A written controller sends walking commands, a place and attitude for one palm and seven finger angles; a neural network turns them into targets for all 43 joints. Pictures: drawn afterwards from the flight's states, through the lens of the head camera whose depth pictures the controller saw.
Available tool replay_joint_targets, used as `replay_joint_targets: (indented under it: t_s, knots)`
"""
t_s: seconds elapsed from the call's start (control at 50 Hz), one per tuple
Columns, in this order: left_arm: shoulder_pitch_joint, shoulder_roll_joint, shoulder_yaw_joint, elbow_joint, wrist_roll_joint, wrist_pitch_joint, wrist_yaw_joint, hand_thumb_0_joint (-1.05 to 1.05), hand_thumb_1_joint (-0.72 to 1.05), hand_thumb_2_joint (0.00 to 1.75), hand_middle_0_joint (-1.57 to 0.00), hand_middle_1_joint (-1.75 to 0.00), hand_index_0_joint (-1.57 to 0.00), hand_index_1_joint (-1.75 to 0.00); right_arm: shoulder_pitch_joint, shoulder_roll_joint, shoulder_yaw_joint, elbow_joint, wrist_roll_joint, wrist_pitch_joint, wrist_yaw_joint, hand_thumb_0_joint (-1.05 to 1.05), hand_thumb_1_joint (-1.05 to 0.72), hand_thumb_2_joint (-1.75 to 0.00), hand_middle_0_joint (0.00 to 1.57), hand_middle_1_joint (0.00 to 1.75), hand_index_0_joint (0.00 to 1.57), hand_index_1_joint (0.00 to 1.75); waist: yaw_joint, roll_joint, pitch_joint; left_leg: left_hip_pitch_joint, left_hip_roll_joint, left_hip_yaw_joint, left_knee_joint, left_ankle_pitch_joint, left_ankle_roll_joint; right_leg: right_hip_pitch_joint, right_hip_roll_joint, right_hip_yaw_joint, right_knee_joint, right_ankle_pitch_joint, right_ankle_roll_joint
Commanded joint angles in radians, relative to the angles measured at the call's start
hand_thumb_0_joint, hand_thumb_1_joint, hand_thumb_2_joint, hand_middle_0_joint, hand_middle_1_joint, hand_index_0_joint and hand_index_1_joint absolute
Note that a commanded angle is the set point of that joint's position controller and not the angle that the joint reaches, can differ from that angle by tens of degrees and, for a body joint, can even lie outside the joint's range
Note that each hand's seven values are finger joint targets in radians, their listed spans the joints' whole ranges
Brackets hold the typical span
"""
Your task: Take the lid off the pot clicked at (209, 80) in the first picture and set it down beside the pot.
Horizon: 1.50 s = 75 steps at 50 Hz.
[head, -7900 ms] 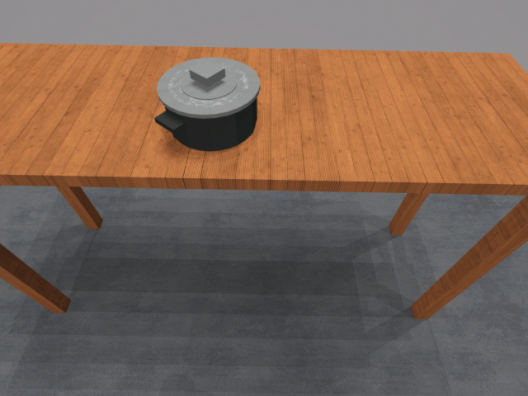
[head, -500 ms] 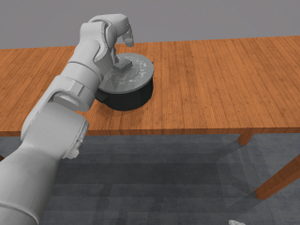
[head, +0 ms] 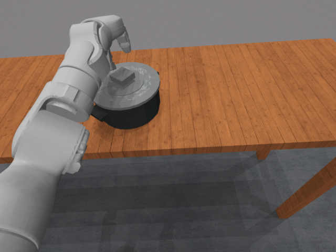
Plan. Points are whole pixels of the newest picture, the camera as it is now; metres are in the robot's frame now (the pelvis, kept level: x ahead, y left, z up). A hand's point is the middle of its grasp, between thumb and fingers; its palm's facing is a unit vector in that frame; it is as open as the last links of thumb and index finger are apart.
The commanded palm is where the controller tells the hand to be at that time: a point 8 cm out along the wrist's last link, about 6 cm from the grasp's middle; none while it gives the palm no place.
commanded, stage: move the open hand above the knob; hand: left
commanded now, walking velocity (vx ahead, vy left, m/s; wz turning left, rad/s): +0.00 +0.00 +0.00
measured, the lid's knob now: (122, 76) +0.52 +0.09 +0.15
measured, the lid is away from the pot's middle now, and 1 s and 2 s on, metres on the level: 0.00 0.00 0.00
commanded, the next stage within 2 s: lower the open fingers around the knob in 0.50 s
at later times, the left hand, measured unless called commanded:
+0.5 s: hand (116, 53) +0.49 +0.09 +0.23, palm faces -0.25 -0.03 -0.97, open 10.3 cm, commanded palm +0.49 +0.09 +0.29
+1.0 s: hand (115, 68) +0.48 +0.09 +0.21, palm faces -0.37 -0.08 -0.93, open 10.3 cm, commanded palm +0.48 +0.10 +0.26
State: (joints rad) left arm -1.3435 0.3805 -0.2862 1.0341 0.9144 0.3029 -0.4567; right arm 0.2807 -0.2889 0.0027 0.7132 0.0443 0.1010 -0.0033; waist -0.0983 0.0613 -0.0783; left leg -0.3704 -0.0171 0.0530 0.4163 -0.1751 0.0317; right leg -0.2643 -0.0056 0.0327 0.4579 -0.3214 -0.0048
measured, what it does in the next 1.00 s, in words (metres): stands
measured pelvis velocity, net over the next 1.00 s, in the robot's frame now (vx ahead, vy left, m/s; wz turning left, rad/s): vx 0.00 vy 0.00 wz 0.01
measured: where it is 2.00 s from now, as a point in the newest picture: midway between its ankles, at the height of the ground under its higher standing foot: outside the picture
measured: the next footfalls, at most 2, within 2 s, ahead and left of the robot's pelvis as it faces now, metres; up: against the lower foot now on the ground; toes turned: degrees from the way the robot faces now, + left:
none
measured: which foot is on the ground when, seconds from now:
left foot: down 0.00-1.00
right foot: down 0.00-1.00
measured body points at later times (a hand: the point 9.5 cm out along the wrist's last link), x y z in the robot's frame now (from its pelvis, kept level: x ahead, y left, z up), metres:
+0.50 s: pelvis +0.00 +0.01 +0.00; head +0.03 -0.01 +0.45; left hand +0.50 +0.08 +0.29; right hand +0.06 -0.24 -0.14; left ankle +0.02 +0.11 -0.74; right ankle -0.06 -0.12 -0.74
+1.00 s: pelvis +0.00 +0.00 +0.00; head +0.02 -0.02 +0.45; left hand +0.49 +0.09 +0.26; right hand +0.06 -0.27 -0.14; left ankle +0.02 +0.11 -0.74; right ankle -0.06 -0.12 -0.74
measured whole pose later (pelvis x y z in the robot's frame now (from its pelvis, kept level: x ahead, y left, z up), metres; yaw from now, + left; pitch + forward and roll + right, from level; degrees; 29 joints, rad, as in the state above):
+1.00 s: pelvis +0.00 +0.00 +0.00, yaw +1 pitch +8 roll +1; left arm -1.40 0.30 -0.34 1.17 0.90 0.37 -0.49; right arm 0.28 -0.29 0.00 0.74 0.04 0.08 -0.02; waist -0.11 0.05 -0.09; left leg -0.40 -0.02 0.04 0.43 -0.17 0.03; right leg -0.28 -0.01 0.02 0.47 -0.32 0.00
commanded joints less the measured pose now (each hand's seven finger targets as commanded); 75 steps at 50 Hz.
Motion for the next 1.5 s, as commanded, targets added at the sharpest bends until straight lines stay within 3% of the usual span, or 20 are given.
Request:
replay_joint_targets:
  t_s: [0.0,0.02,0.08,0.14,0.2,0.28,0.32,0.44,0.52,0.6,0.64,0.7,0.74,0.78,0.82,0.88,1.18,1.24,1.32,1.48]
  knots:
    - [-0.565,0.191,0.037,-0.19,0.018,-0.006,0.033,0.0,-0.42,1.65,-0.84,-0.08,-0.84,-0.08,-0.03,-0.112,-0.038,-0.109,-0.003,-0.025,-0.007,0.0,-0.9,-0.9,0.2,0.3,0.2,0.3,-0.005,-0.133,-0.405,0.364,-0.054,-0.013,0.067,0.398,0.069,-0.013,0.045,-0.022,-0.034,0.546,-0.011]
    - [-0.569,0.197,0.036,-0.155,0.021,0.004,0.029,0.0,-0.42,1.65,-0.84,-0.08,-0.84,-0.08,-0.037,-0.116,-0.035,-0.102,0.0,-0.018,-0.01,0.0,-0.9,-0.9,0.2,0.3,0.2,0.3,-0.013,-0.161,-0.362,0.335,-0.056,-0.011,0.058,0.356,0.068,-0.024,0.047,-0.026,-0.037,0.532,-0.012]
    - [-0.624,0.096,-0.032,-0.228,-0.017,-0.009,0.029,0.0,-0.42,1.65,-0.84,-0.08,-0.84,-0.08,-0.035,-0.108,-0.042,-0.109,0.003,-0.026,-0.007,0.0,-0.9,-0.9,0.2,0.3,0.2,0.3,-0.027,-0.08,-0.395,0.409,-0.048,-0.032,0.07,0.401,0.063,-0.076,0.05,-0.035,-0.038,0.5,-0.019]
    - [-0.646,0.111,-0.027,-0.142,0.006,0.01,0.031,0.0,-0.42,1.65,-0.84,-0.08,-0.84,-0.08,-0.042,-0.112,-0.03,-0.084,0.007,-0.016,-0.01,0.0,-0.9,-0.9,0.2,0.3,0.2,0.3,-0.043,-0.128,-0.339,0.371,-0.049,-0.034,0.047,0.301,0.057,-0.104,0.055,-0.04,-0.046,0.427,-0.021]
    - [-0.687,0.157,0.008,-0.151,0.008,0.006,0.049,0.0,-0.42,1.65,-0.84,-0.08,-0.84,-0.08,-0.034,-0.117,-0.027,-0.083,0.0,-0.019,-0.014,0.0,-0.9,-0.9,0.2,0.3,0.2,0.3,-0.037,-0.121,-0.405,0.371,-0.049,-0.04,0.044,0.291,0.053,-0.07,0.052,-0.037,-0.042,0.423,-0.024]
    - [-0.693,0.079,-0.024,-0.112,0.011,0.01,0.071,0.0,-0.42,1.65,-0.84,-0.08,-0.84,-0.08,-0.014,-0.114,-0.032,-0.071,-0.003,-0.025,-0.015,0.0,-0.9,-0.9,0.2,0.3,0.2,0.3,-0.042,-0.051,-0.404,0.413,-0.035,-0.058,0.056,0.371,0.045,-0.125,0.057,-0.048,-0.037,0.402,-0.036]
    - [-0.702,0.125,0.005,-0.103,0.031,0.015,0.071,0.0,-0.42,1.65,-0.84,-0.08,-0.84,-0.08,-0.019,-0.112,-0.027,-0.074,-0.006,-0.026,-0.013,0.0,-0.9,-0.9,0.2,0.3,0.2,0.3,-0.032,-0.094,-0.453,0.406,-0.036,-0.054,0.052,0.379,0.046,-0.085,0.058,-0.044,-0.028,0.423,-0.03]
    - [-0.702,0.094,-0.007,-0.054,0.033,0.036,0.075,0.0,-0.42,1.65,-0.84,-0.08,-0.84,-0.08,0.0,-0.117,-0.026,-0.067,-0.006,-0.034,-0.018,0.0,-0.9,-0.9,0.2,0.3,0.2,0.3,-0.032,-0.134,-0.413,0.376,-0.035,-0.053,0.036,0.343,0.049,-0.097,0.063,-0.047,-0.039,0.392,-0.027]
    - [-0.699,0.175,0.049,-0.057,0.044,0.032,0.086,0.0,-0.42,1.65,-0.84,-0.08,-0.84,-0.08,0.017,-0.12,-0.027,-0.066,-0.013,-0.046,-0.026,0.0,-0.9,-0.9,0.2,0.3,0.2,0.3,-0.018,-0.153,-0.446,0.356,-0.038,-0.042,0.033,0.344,0.055,-0.043,0.06,-0.035,-0.039,0.432,-0.024]
    - [-0.682,0.104,0.007,0.029,0.026,0.071,0.074,0.0,-0.42,1.65,-0.84,-0.08,-0.84,-0.08,0.017,-0.123,-0.026,-0.049,-0.01,-0.052,-0.025,0.0,-0.9,-0.9,0.2,0.3,0.2,0.3,-0.017,-0.127,-0.417,0.352,-0.045,-0.043,0.031,0.347,0.055,-0.061,0.061,-0.042,-0.037,0.435,-0.023]
    - [-0.686,0.185,0.06,0.024,0.028,0.092,0.059,0.0,-0.42,1.65,-0.84,-0.08,-0.84,-0.08,0.022,-0.13,-0.025,-0.051,-0.013,-0.063,-0.025,0.0,-0.9,-0.9,0.2,0.3,0.2,0.3,-0.007,-0.16,-0.423,0.331,-0.047,-0.036,0.023,0.316,0.06,-0.026,0.057,-0.032,-0.042,0.456,-0.018]
    - [-0.667,0.135,0.021,0.025,0.022,0.097,0.039,0.0,-0.42,1.65,-0.84,-0.08,-0.84,-0.08,0.03,-0.131,-0.029,-0.052,-0.015,-0.067,-0.028,0.0,-0.9,-0.9,0.2,0.3,0.2,0.3,-0.02,-0.177,-0.402,0.32,-0.054,-0.028,0.033,0.324,0.063,-0.028,0.054,-0.032,-0.046,0.487,-0.014]
    - [-0.66,0.176,0.04,0.027,0.03,0.095,0.028,0.0,-0.42,1.65,-0.84,-0.08,-0.84,-0.08,0.028,-0.134,-0.03,-0.053,-0.017,-0.069,-0.031,0.0,-0.9,-0.9,0.2,0.3,0.2,0.3,-0.02,-0.2,-0.394,0.303,-0.059,-0.022,0.034,0.295,0.069,-0.021,0.053,-0.026,-0.048,0.496,-0.01]
    - [-0.645,0.086,-0.014,-0.007,0.001,0.082,0.02,0.0,-0.42,1.65,-0.84,-0.08,-0.84,-0.08,0.034,-0.132,-0.039,-0.059,-0.016,-0.068,-0.028,0.0,-0.9,-0.9,0.2,0.3,0.2,0.3,-0.031,-0.151,-0.386,0.323,-0.055,-0.024,0.049,0.335,0.067,-0.049,0.053,-0.031,-0.046,0.518,-0.014]
    - [-0.646,0.145,0.026,-0.036,0.017,0.068,0.012,0.0,-0.42,1.65,-0.84,-0.08,-0.84,-0.08,0.015,-0.129,-0.039,-0.063,-0.018,-0.066,-0.025,0.0,-0.9,-0.9,0.2,0.3,0.2,0.3,-0.019,-0.169,-0.423,0.342,-0.058,-0.024,0.056,0.339,0.069,-0.031,0.052,-0.023,-0.036,0.518,-0.01]
    - [-0.609,0.082,-0.019,-0.031,-0.003,0.066,0.006,0.0,-0.42,1.65,-0.84,-0.08,-0.84,-0.08,0.021,-0.129,-0.044,-0.061,-0.014,-0.053,-0.022,0.0,-0.9,-0.9,0.2,0.3,0.2,0.3,-0.028,-0.126,-0.365,0.343,-0.056,-0.026,0.065,0.357,0.066,-0.076,0.055,-0.036,-0.041,0.513,-0.016]
    - [-0.65,0.037,-0.038,0.083,0.0,0.062,0.041,0.0,-0.42,1.65,-0.84,-0.08,-0.84,-0.08,0.026,-0.132,-0.038,-0.021,-0.009,-0.031,-0.035,0.0,-0.9,-0.9,0.2,0.3,0.2,0.3,-0.072,-0.125,-0.353,0.314,-0.05,-0.045,0.065,0.25,0.055,-0.149,0.061,-0.044,-0.03,0.419,-0.023]
    - [-0.721,0.047,-0.037,0.043,0.01,0.047,0.052,0.0,-0.42,1.65,-0.84,-0.08,-0.84,-0.08,0.027,-0.133,-0.036,-0.023,-0.01,-0.038,-0.04,0.0,-0.9,-0.9,0.2,0.3,0.2,0.3,-0.082,-0.109,-0.403,0.341,-0.049,-0.051,0.067,0.245,0.053,-0.158,0.064,-0.043,-0.02,0.397,-0.022]
    - [-0.68,0.095,0.004,0.047,0.017,0.025,0.069,0.0,-0.42,1.65,-0.84,-0.08,-0.84,-0.08,0.053,-0.133,-0.041,-0.02,-0.017,-0.045,-0.042,0.0,-0.9,-0.9,0.2,0.3,0.2,0.3,-0.066,-0.122,-0.47,0.356,-0.044,-0.054,0.085,0.34,0.055,-0.123,0.065,-0.039,-0.005,0.451,-0.021]
    - [-0.591,0.096,0.016,0.078,0.002,0.04,0.072,0.0,-0.42,1.65,-0.84,-0.08,-0.84,-0.08,0.08,-0.141,-0.048,-0.018,-0.02,-0.051,-0.037,0.0,-0.9,-0.9,0.2,0.3,0.2,0.3,-0.045,-0.129,-0.423,0.323,-0.043,-0.045,0.082,0.379,0.058,-0.104,0.067,-0.04,-0.017,0.485,-0.019]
